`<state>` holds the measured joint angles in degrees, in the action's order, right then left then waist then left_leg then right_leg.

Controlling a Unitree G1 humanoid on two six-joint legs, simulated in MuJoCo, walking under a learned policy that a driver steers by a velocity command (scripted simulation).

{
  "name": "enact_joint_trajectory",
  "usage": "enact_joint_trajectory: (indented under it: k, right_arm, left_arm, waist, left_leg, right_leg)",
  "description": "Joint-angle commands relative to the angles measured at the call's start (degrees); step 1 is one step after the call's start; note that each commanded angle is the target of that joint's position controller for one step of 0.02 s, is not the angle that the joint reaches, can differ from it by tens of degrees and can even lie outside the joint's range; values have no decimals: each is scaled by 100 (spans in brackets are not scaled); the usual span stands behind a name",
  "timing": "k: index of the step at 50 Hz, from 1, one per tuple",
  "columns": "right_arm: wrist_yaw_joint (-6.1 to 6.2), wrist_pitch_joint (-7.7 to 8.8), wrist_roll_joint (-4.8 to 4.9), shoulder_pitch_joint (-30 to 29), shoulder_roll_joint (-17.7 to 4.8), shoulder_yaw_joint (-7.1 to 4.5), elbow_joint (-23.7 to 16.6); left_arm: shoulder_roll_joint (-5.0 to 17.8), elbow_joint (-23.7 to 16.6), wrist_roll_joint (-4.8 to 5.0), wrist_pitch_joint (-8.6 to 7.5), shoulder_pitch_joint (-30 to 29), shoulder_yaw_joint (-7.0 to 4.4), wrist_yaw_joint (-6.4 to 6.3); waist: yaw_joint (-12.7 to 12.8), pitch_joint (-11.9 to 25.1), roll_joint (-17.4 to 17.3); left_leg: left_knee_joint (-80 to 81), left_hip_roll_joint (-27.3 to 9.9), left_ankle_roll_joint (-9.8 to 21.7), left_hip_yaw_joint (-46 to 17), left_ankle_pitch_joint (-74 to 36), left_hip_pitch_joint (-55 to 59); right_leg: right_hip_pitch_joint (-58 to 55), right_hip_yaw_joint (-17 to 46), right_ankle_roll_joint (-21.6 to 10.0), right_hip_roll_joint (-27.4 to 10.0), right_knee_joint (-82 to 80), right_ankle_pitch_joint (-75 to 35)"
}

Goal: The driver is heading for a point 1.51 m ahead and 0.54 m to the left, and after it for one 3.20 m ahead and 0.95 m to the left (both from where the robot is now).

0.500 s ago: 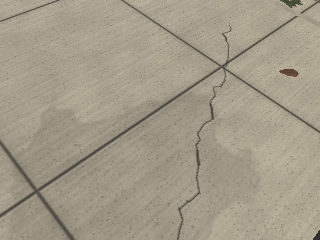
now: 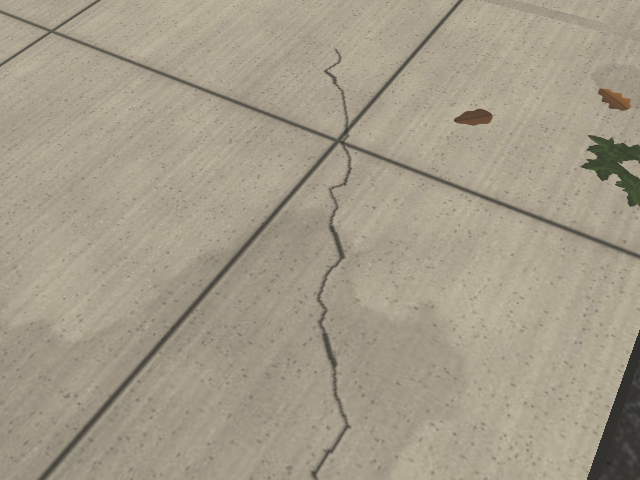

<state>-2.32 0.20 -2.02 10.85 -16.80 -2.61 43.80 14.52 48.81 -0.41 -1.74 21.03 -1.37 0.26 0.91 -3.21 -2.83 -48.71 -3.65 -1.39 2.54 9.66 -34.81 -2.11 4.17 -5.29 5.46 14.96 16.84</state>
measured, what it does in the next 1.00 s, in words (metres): walks ahead: left foot, then right foot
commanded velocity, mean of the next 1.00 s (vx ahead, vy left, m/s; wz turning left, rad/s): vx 0.36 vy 0.00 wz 0.06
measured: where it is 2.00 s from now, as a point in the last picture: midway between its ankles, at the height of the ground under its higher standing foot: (287, 298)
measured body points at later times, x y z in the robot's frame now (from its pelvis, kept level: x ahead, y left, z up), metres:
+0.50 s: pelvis +0.16 +0.00 +0.01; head +0.16 +0.00 +0.46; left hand +0.27 +0.25 -0.12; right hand +0.18 -0.27 -0.13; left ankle +0.18 +0.08 -0.74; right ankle +0.21 -0.13 -0.71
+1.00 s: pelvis +0.37 -0.03 -0.01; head +0.41 -0.03 +0.44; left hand +0.29 +0.21 -0.15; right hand +0.56 -0.24 -0.14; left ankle +0.52 +0.09 -0.71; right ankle +0.23 -0.12 -0.74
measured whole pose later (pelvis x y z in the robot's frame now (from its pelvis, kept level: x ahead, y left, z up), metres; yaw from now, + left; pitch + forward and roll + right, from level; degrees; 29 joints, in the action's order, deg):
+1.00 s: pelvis +0.37 -0.03 -0.01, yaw +8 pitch +2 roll -1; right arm -3.6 0.7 -2.0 4.4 -13.2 -1.8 48.8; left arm 11.0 58.3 -1.3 -5.7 24.6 -0.7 -1.2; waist 2.5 -2.5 -2.2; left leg -39.7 -2.4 3.5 5.1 3.4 -35.9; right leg -7.4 -11.8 -1.7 2.0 10.5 19.7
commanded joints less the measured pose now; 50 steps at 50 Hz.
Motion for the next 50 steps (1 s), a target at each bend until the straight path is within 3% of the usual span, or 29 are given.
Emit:
enact_joint_trajectory:
  k: [1, 4, 5, 6, 7, 8, 9, 10, 11, 12, 13, 17, 20, 25, 27, 29, 30, 31, 32, 33, 35, 37, 41, 45, 48, 50]
  right_arm:
    - [25, 86, 40, -592, -201, 27, -462]
    - [126, 147, 50, -76, -328, -2, -244]
    - [179, 179, 44, 374, -420, -39, -71]
    - [233, 253, 17, 918, -441, -56, 115]
    - [308, 334, -20, 1487, -708, -104, 263]
    - [302, 312, -25, 1634, -1241, -218, 243]
    - [233, 210, 250, 1628, -1181, -263, 296]
    - [212, 164, 275, 1000, -857, -192, 166]
    - [202, 131, 204, 490, -488, -88, 82]
    - [216, 127, 145, 322, -367, -40, 119]
    - [243, 140, 138, 311, -355, -37, 209]
    - [214, 283, 129, 560, -478, -97, 464]
    - [187, 289, 142, 620, -610, -146, 554]
    - [139, 272, 171, 693, -742, -217, 663]
    - [129, 252, 184, 622, -762, -236, 689]
    - [132, 231, 181, 481, -648, -220, 687]
    - [126, 241, 132, 325, -393, -150, 607]
    - [77, 290, 145, 85, 186, 11, 356]
    - [80, 302, 95, 62, 80, -5, 286]
    - [67, 309, 52, 164, -314, -105, 365]
    - [-6, 326, 113, 461, -328, -141, 586]
    - [-34, 261, 20, 396, -253, -138, 681]
    - [-65, 149, 27, -213, -14, -86, 495]
    - [-103, 141, 18, -949, 140, 18, 198]
    - [-143, 139, 8, -1403, 200, 91, -29]
    - [-132, 140, 4, -1297, 128, 77, -57]
  left_arm:
    - [825, -81, -21, -39, 222, -161, -92]
    - [881, 18, -32, -58, 69, -155, -161]
    - [935, 33, -16, -72, -54, -168, -181]
    - [977, 53, 35, -83, -223, -175, -173]
    - [855, -33, 69, -141, -181, -135, -153]
    - [334, 59, 158, -117, 845, -53, -144]
    - [752, 281, -9, -11, 948, -144, -154]
    - [851, 245, -145, 37, 509, -174, -112]
    - [826, 136, -188, 31, 21, -164, -33]
    - [745, 61, -170, 51, -226, -157, 32]
    - [665, 75, -198, 102, -200, -139, 81]
    - [386, 246, -198, 121, -205, -30, 127]
    - [376, 115, -192, 83, -725, 9, 127]
    - [424, 54, -155, 5, -1020, 2, 129]
    - [401, 92, -147, -45, -910, -4, 106]
    - [398, 281, -162, -126, -407, -31, 56]
    - [545, 466, -159, -186, 153, -81, 1]
    - [1034, 555, -204, -239, 717, -196, -71]
    - [1413, 583, -162, -232, 773, -309, -86]
    - [1143, 526, -150, -231, 445, -264, -95]
    - [732, 347, -62, -325, -162, -171, -71]
    - [526, 360, -62, -425, -161, -113, -104]
    - [428, 594, -77, -474, 362, -100, -102]
    - [391, 657, -82, -469, 368, -78, -126]
    - [494, 790, -77, -452, 576, -95, -168]
    - [591, 843, -85, -425, 565, -117, -201]
  waist:
    - [187, -62, 862]
    - [-44, 146, 874]
    - [-242, 296, 858]
    - [-581, 479, 684]
    - [-749, 1002, 261]
    - [-307, 1890, -1125]
    - [-358, 2165, -835]
    - [-215, 1285, -238]
    - [-181, 688, -35]
    - [-112, 256, -125]
    - [-15, 99, -325]
    - [1, 194, -251]
    - [-112, 105, -346]
    - [-188, 131, -261]
    - [-100, 99, -178]
    - [165, 83, 44]
    - [385, 129, 422]
    - [588, 256, 1625]
    - [541, -158, 1772]
    - [280, -327, 1044]
    - [-82, -174, 839]
    - [-79, 0, 751]
    - [59, -67, 664]
    - [140, -306, 735]
    - [242, -407, 761]
    - [116, -300, 825]
  left_leg:
    - [803, 302, 128, 298, -410, 319]
    - [1339, 531, 432, 221, -378, 1235]
    - [1605, 614, 540, 177, -392, 1657]
    - [2281, 557, 640, 141, -1075, 2332]
    - [2297, -231, 805, -557, -2998, 3537]
    - [1858, -1896, 1783, -2410, -5259, 4916]
    - [2535, -2055, 2213, -3381, -3541, 4496]
    - [3045, -1780, 2082, -2999, -895, 3663]
    - [3514, -1450, 1841, -2657, 1006, 3012]
    - [3882, -1192, 1589, -2334, 1712, 2534]
    - [4095, -988, 1409, -2057, 1850, 2185]
    - [4294, -772, 1363, -1433, 1435, 2073]
    - [4466, -838, 1411, -1328, 1726, 2000]
    - [4383, -929, 1392, -1258, 2005, 1872]
    - [4194, -930, 1343, -1224, 2202, 1717]
    - [3593, -705, 1200, -1037, 2554, 1160]
    - [2813, -411, 1049, -759, 2566, 671]
    - [992, 284, 725, 17, 2193, -223]
    - [-94, 734, 737, -38, 2121, -1190]
    - [-640, 406, 814, -653, 1581, -1166]
    - [-752, 210, 695, -774, 749, -816]
    - [-1036, 136, 493, -599, 206, -669]
    - [-1142, 52, 290, -418, -321, -1011]
    - [52, 76, 246, 0, -789, -773]
    - [979, 168, 455, 431, -745, -365]
    - [1310, 367, 721, 637, -459, 61]
  right_leg:
    - [228, 251, -372, -1222, 314, -5328]
    - [209, 419, -190, -1328, 849, -5969]
    - [139, 485, -124, -1320, 1235, -6172]
    - [214, 384, -34, -1148, 1951, -5850]
    - [836, 294, 94, -811, 3011, -4215]
    - [1964, 0, 223, 104, 4939, 795]
    - [2368, 242, 191, 338, 5799, 1728]
    - [2704, 340, 159, -11, 5984, 1372]
    - [2899, 211, 118, -249, 5613, 1001]
    - [2902, 128, 117, -422, 5178, 825]
    - [2685, 19, 153, -518, 4833, 704]
    - [2432, -371, 291, -638, 3835, 382]
    - [2504, -528, 389, -770, 2998, 161]
    - [2142, -775, 405, -716, 2096, -99]
    - [1763, -886, 340, -660, 1645, -196]
    - [853, -887, 223, -547, 1051, -104]
    - [226, -408, 102, -817, 547, 498]
    - [-360, 1655, -240, -2162, -568, 2186]
    - [-207, 3159, -657, -2887, -1271, 3306]
    - [75, 2743, -687, -2760, -1056, 2949]
    - [219, 1516, -290, -2191, -1052, 1517]
    - [155, 592, -137, -1908, -986, -43]
    - [56, -312, -164, -1813, -825, -1730]
    - [185, -961, -152, -1666, -768, -2586]
    - [-47, -1240, -141, -1796, -621, -3216]
    - [-336, -1442, -85, -1877, -161, -4536]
